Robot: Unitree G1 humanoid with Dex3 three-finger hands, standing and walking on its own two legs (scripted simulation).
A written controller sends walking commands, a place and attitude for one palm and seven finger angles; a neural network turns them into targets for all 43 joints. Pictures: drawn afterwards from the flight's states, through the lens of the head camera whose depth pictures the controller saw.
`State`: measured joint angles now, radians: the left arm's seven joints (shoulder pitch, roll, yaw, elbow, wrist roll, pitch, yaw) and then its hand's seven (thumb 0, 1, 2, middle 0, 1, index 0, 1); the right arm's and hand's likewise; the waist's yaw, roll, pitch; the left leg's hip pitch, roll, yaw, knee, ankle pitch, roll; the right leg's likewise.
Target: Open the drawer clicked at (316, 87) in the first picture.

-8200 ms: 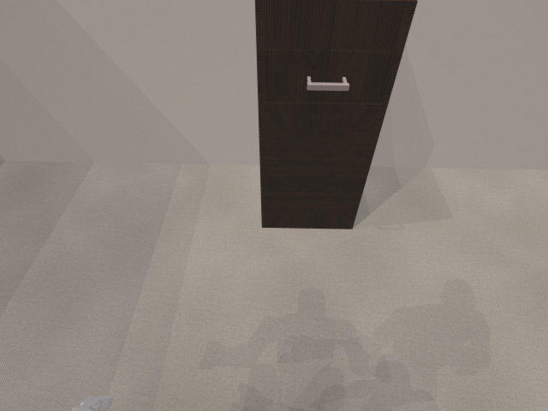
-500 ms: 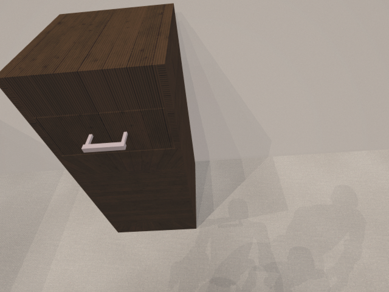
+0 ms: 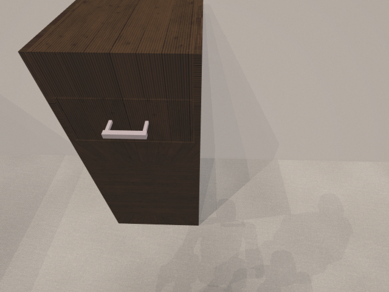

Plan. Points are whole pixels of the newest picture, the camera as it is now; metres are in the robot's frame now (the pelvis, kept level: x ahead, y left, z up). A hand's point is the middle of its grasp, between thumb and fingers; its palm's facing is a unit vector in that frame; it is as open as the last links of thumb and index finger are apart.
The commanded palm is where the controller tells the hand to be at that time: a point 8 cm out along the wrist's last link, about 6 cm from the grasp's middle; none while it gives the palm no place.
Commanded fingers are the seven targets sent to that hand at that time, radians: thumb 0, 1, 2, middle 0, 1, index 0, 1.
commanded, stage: come to a stop and stand still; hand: left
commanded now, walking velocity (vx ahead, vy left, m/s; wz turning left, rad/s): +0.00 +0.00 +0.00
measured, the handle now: (126, 129) +0.53 +0.26 -0.01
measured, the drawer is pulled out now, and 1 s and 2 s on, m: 0.00 0.00 0.00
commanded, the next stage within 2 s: look again from close up in 0.28 s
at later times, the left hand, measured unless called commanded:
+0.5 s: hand out of the picture +0.01 +0.18 -0.17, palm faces -0.02 -0.98 -0.21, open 7.3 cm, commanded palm none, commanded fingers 0.00 0.90 0.90 -0.20 -0.30 -0.20 -0.30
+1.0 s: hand out of the picture -0.02 +0.19 -0.16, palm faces -0.06 -0.97 -0.24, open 7.3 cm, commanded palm +0.08 +0.24 -0.06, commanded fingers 0.00 0.81 0.86 -0.21 -0.36 -0.21 -0.36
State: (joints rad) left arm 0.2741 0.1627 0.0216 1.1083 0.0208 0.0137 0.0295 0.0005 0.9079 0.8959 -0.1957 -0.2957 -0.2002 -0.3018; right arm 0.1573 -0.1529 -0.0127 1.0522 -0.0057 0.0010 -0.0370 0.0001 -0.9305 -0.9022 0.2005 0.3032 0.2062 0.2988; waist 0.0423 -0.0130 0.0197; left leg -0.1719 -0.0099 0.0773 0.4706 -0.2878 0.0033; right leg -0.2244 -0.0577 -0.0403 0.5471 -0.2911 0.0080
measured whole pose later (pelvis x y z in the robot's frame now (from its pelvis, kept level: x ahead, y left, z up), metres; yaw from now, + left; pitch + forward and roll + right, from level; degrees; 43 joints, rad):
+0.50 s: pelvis +0.00 +0.01 +0.00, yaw +0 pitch +0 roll -1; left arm 0.26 0.15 -0.01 1.12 0.01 -0.03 0.05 0.00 0.91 0.90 -0.20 -0.30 -0.20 -0.30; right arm 0.30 -0.15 0.01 1.10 -0.01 -0.01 -0.02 0.01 -0.91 -0.90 0.20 0.30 0.20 0.30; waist -0.03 0.02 0.05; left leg -0.19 0.03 0.07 0.49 -0.30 0.01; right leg -0.19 -0.02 -0.05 0.47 -0.27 0.00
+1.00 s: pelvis -0.03 +0.02 +0.00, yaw -1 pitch -2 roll +0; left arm 0.42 0.16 -0.05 0.77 0.09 0.09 0.07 0.01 0.91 0.89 -0.20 -0.30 -0.20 -0.30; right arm 0.34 -0.16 0.03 1.01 0.02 -0.06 -0.05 0.02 -0.92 -0.90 0.20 0.30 0.21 0.30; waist 0.02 -0.01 0.04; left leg -0.20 0.00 0.09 0.50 -0.27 0.03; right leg -0.23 -0.05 -0.03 0.51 -0.25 0.01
